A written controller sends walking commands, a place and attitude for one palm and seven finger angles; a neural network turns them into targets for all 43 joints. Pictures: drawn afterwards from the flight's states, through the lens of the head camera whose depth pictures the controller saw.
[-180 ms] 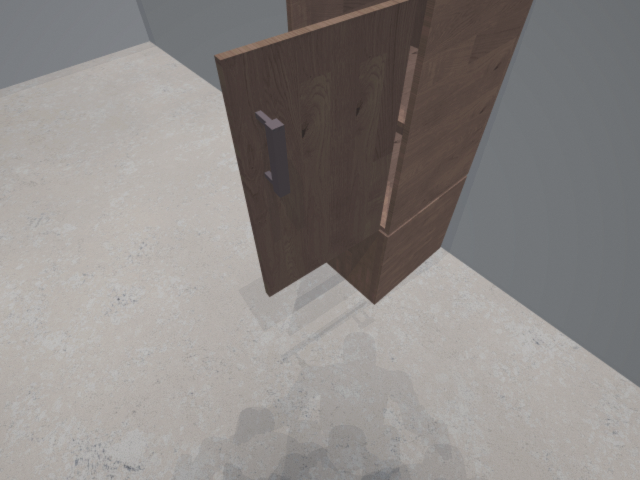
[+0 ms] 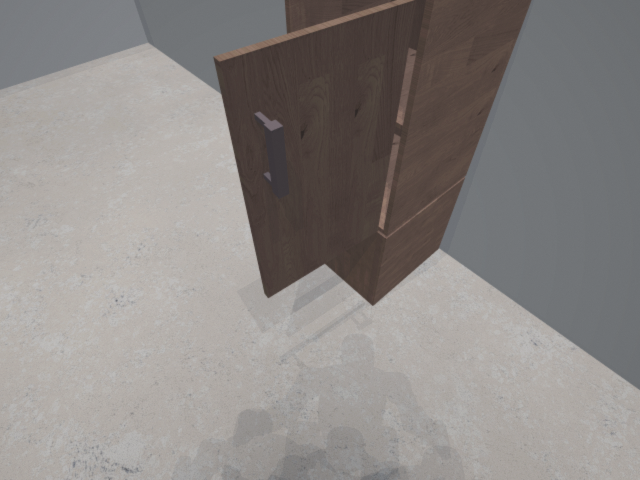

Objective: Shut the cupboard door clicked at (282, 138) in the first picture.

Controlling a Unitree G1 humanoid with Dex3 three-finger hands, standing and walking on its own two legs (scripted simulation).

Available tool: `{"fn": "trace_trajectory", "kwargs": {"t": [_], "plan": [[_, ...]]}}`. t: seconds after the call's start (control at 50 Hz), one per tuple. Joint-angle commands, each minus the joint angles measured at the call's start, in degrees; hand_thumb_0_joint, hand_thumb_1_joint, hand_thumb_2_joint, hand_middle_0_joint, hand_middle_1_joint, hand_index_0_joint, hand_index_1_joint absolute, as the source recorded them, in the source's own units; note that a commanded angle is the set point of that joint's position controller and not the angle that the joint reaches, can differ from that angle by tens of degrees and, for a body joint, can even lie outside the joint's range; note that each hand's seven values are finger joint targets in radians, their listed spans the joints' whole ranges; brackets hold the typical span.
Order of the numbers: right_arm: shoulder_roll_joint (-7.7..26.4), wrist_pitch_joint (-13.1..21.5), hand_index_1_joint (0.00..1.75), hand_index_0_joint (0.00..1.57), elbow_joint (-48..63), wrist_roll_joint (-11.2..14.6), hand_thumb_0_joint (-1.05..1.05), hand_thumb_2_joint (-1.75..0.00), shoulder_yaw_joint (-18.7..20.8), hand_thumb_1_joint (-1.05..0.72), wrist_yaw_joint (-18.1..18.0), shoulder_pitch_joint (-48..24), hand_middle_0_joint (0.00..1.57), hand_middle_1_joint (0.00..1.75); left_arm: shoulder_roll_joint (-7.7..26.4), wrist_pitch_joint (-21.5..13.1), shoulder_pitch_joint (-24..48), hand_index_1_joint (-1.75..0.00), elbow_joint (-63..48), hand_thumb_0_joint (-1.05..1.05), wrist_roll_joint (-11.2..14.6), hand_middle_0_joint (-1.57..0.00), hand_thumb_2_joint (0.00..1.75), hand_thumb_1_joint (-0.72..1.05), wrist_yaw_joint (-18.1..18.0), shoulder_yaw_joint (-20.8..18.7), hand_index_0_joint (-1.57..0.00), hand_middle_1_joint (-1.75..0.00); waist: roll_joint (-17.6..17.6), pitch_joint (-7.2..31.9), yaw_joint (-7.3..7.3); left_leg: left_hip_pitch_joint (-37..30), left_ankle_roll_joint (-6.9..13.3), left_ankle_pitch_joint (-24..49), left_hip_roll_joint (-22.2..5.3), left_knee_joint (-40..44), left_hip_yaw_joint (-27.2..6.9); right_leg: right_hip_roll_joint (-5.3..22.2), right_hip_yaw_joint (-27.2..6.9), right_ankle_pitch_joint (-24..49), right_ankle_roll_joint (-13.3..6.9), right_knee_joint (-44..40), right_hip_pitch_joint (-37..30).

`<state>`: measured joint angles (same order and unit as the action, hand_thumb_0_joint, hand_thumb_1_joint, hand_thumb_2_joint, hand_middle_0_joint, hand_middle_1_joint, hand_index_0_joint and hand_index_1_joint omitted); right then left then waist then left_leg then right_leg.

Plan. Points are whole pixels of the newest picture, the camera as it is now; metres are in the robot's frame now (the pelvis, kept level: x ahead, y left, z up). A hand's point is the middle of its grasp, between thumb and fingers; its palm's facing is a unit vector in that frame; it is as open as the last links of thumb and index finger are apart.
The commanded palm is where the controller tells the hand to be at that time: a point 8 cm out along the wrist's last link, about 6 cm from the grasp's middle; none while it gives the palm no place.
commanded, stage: stand and wait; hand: left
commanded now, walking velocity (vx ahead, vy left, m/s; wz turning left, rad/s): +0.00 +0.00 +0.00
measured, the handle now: (271, 155) +0.57 +0.11 +0.08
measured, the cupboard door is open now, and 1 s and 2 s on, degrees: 85 85 85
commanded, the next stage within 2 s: look at it before walking up in 0.10 s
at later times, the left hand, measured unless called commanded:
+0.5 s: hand out of the picture +0.06 +0.24 -0.16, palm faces -0.01 -0.94 -0.33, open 7.4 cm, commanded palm none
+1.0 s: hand out of the picture +0.05 +0.23 -0.17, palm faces -0.06 -0.95 -0.30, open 7.4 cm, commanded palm none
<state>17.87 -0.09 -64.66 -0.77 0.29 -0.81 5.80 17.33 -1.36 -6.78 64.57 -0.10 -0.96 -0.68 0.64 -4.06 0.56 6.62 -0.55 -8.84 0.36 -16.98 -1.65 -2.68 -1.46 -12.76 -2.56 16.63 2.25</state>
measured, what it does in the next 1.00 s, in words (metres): stands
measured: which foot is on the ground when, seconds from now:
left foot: down 0.00-1.00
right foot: down 0.00-1.00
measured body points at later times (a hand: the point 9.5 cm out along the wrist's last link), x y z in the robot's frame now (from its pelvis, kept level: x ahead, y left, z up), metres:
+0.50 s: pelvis +0.00 +0.00 +0.00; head +0.02 +0.00 +0.45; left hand +0.06 +0.29 -0.14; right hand +0.06 -0.28 -0.15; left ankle +0.00 +0.13 -0.75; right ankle -0.04 -0.09 -0.75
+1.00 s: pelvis -0.01 +0.01 -0.01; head +0.02 +0.00 +0.44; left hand +0.06 +0.28 -0.15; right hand +0.05 -0.26 -0.15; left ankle +0.01 +0.13 -0.75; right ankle -0.04 -0.09 -0.75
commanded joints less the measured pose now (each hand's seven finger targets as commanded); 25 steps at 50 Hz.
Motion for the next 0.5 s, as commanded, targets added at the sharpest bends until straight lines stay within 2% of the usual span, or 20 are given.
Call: {"fn": "trace_trajectory", "kwargs": {"t": [0.0,0.04,0.28,0.34,0.48], "plan": [[10.15,1.09,0.30,0.20,2.85,0.09,0.00,-0.90,2.10,-0.90,-0.82,-1.11,0.20,0.30,11.54,-0.99,0.33,-0.30,-2.78,0.00,-0.25,-0.20,0.90,0.90,-0.53,-2.20,-0.20,-0.30,-1.34,5.24,-0.31,-4.40,1.94,12.11,-6.48,-0.18,-4.34,9.25,-5.13,16.30,-0.14,-2.37,2.58],[10.16,1.07,0.30,0.20,2.68,-0.06,0.00,-0.90,2.12,-0.90,-0.79,-1.05,0.20,0.30,11.37,-0.97,0.46,-0.30,-2.80,0.00,-0.21,-0.20,0.90,0.90,-0.50,-2.11,-0.20,-0.30,-0.51,5.33,-0.12,-4.24,1.81,11.64,-6.45,-0.07,-4.41,9.32,-5.43,15.99,-0.22,-2.31,2.48],[10.24,1.22,0.30,0.20,2.67,-0.04,0.00,-0.90,2.13,-0.90,-0.84,-0.93,0.20,0.30,11.21,-0.95,0.23,-0.30,-2.77,0.00,-0.19,-0.20,0.90,0.90,-0.42,-2.06,-0.20,-0.30,-0.57,5.48,-0.18,-4.56,1.92,12.00,-6.64,0.29,-4.76,9.29,-5.30,14.89,-0.40,-2.45,2.52],[10.03,1.13,0.30,0.20,2.51,0.03,0.00,-0.90,2.08,-0.90,-0.75,-1.06,0.20,0.30,11.25,-0.88,0.37,-0.30,-2.59,0.00,-0.20,-0.20,0.90,0.90,-0.37,-2.04,-0.20,-0.30,-0.61,4.18,-0.17,-3.93,1.86,10.46,-6.52,0.75,-4.82,9.19,-5.30,12.82,-0.29,-2.91,3.24],[10.33,1.19,0.30,0.20,2.53,0.01,0.00,-0.90,2.15,-0.90,-0.71,-0.89,0.20,0.30,11.50,-1.05,0.36,-0.30,-2.71,0.00,-0.20,-0.20,0.90,0.90,-0.38,-2.04,-0.20,-0.30,-1.39,5.73,-0.07,-4.39,1.91,10.91,-6.52,0.53,-5.02,9.29,-5.39,13.59,-0.26,-2.83,2.53]]}}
